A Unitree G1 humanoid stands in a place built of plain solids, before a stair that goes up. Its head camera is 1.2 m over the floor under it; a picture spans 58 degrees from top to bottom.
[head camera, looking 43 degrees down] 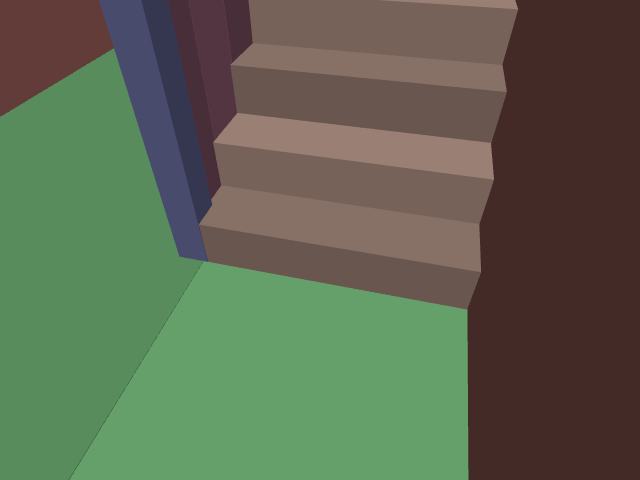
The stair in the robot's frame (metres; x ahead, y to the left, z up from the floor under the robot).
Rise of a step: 0.19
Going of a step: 0.24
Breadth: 0.99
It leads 14 degrees to the right of straight ahead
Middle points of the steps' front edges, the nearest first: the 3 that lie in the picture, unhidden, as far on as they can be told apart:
1.05 -0.03 0.19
1.28 -0.09 0.38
1.51 -0.14 0.57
